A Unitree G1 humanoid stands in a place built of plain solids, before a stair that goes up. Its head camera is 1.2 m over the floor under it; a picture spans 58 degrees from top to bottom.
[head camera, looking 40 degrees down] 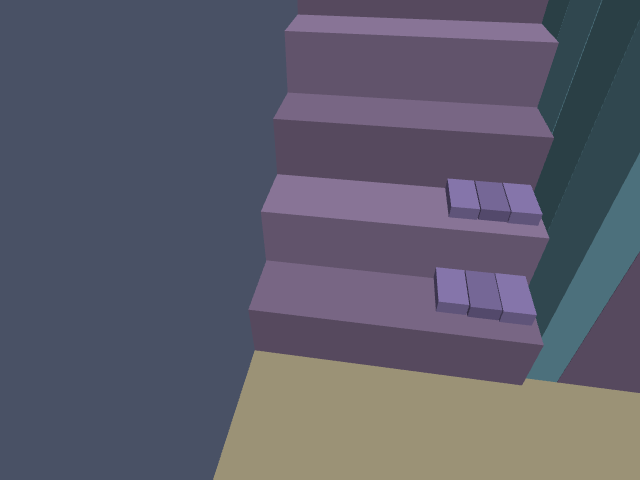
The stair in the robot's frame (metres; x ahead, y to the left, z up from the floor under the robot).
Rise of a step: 0.20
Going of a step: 0.22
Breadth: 0.85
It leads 9 degrees to the right of straight ahead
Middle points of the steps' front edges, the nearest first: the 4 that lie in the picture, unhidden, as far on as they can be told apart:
0.80 -0.20 0.20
1.02 -0.24 0.41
1.23 -0.27 0.61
1.45 -0.30 0.82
